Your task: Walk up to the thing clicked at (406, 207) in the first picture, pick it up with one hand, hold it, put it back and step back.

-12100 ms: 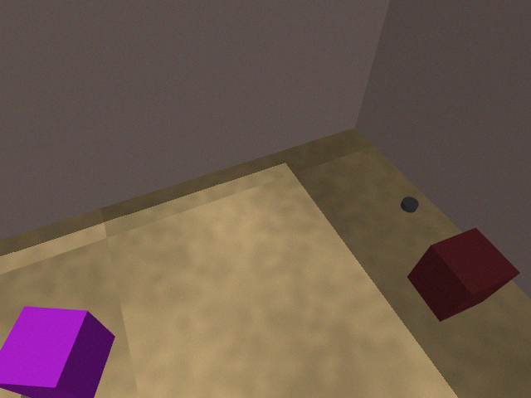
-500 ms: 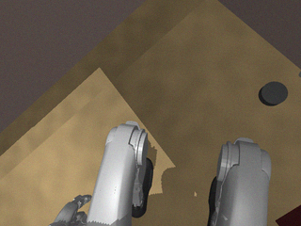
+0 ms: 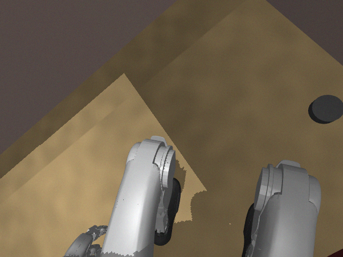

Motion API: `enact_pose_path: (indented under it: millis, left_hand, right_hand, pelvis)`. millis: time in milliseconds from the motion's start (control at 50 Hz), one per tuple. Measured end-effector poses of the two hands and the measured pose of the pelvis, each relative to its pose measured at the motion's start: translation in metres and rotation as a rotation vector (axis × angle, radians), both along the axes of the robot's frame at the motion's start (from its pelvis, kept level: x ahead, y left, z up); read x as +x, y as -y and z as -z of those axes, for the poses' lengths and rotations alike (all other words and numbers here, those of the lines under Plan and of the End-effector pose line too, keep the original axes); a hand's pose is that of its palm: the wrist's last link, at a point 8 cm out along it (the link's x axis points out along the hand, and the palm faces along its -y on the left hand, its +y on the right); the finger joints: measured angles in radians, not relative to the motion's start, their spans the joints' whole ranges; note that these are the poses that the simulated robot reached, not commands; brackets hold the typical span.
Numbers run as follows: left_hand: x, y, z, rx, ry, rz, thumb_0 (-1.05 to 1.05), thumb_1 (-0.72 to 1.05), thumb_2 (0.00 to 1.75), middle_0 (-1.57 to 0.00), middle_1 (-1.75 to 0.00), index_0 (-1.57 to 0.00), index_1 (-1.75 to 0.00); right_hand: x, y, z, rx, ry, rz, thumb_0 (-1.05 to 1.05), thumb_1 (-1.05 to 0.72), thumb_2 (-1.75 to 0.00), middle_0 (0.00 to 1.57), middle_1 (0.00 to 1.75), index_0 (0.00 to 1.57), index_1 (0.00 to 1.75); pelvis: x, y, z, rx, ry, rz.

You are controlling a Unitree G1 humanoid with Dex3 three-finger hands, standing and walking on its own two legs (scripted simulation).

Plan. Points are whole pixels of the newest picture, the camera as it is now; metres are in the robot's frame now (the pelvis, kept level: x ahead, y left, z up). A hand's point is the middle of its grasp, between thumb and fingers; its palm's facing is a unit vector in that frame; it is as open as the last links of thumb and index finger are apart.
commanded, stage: rise first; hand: right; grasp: from above
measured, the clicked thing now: (325, 109) +0.48 -0.30 -0.30
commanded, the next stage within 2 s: approach in 0.90 s
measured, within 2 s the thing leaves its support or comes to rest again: neither
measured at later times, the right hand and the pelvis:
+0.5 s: hand out of the picture +0.43 -0.35 -0.17, palm faces -0.46 +0.09 -0.89, open 14.0 cm; pelvis +0.00 +0.00 +0.00, yaw +0 degrees
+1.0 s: hand out of the picture +0.43 -0.35 -0.17, palm faces -0.45 +0.08 -0.89, open 13.5 cm; pelvis +0.00 +0.00 +0.00, yaw +0 degrees
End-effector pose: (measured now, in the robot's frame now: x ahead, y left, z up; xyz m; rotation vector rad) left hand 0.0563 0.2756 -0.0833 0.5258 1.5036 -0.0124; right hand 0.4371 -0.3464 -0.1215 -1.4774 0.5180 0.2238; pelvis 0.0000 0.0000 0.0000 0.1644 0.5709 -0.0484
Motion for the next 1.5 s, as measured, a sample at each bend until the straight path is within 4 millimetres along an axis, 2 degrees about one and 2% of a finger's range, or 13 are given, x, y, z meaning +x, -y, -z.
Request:
enact_pose_path:
  millis: [280,680,1100,1200,1340,1420,1500]
  left_hand:
    - [-0.005,0.0,0.0,-0.008,-0.012,-0.002,0.0,0.91,0.9,-0.2,-0.29,-0.2,-0.3]
    - [0.008,-0.001,-0.001,-0.015,0.029,0.013,0.0,0.91,0.9,-0.2,-0.29,-0.2,-0.3]
    - [-0.013,0.005,-0.004,-0.007,0.003,0.0,0.0,0.91,0.9,-0.2,-0.29,-0.2,-0.3]
    - [-0.014,0.006,-0.005,-0.012,0.003,-0.005,0.0,0.9,0.9,-0.2,-0.29,-0.2,-0.3]
    - [-0.017,0.006,-0.01,-0.014,0.031,-0.009,0.0,0.9,0.89,-0.2,-0.29,-0.2,-0.3]
    - [-0.025,0.005,-0.013,-0.02,0.039,-0.025,0.0,0.89,0.89,-0.2,-0.29,-0.2,-0.3]
    - [-0.036,0.005,-0.012,-0.041,0.026,-0.049,0.0,0.89,0.89,-0.2,-0.29,-0.2,-0.3]
  right_hand:
    - [0.007,0.001,0.001,-0.01,0.007,0.008,0.0,0.54,-1.03,0.12,1.0,0.1,1.03]
    - [0.003,0.0,-0.015,-0.004,0.008,-0.013,0.0,0.51,-1.01,0.17,0.95,0.14,0.98]
    - [0.004,0.0,-0.004,-0.017,-0.009,-0.02,0.0,0.45,-0.96,0.2,0.92,0.18,0.95]
    - [0.01,-0.012,-0.002,-0.015,-0.01,-0.059,0.0,0.48,-0.98,0.16,0.95,0.15,0.97]
    - [0.037,-0.054,0.002,0.013,0.033,-0.124,0.0,0.51,-1.0,0.12,0.99,0.11,1.0]
    - [0.052,-0.075,0.002,0.009,0.07,-0.121,0.0,0.52,-1.01,0.11,1.0,0.11,1.01]
    - [0.059,-0.083,0.0,-0.01,0.082,-0.076,0.0,0.52,-1.01,0.1,1.01,0.1,1.01]
  pelvis:
    - [0.001,0.0,0.001,0.003,-0.003,-0.003]
    - [-0.002,-0.001,-0.004,-0.002,0.002,0.004]
    - [-0.005,0.001,0.0,0.005,0.01,0.003]
    - [-0.003,0.001,0.0,0.004,0.002,0.001]
    - [-0.002,0.0,0.0,0.004,-0.004,-0.003]
    - [-0.001,-0.001,0.0,0.004,-0.008,-0.01]
    - [-0.001,-0.002,0.0,-0.002,-0.014,-0.016]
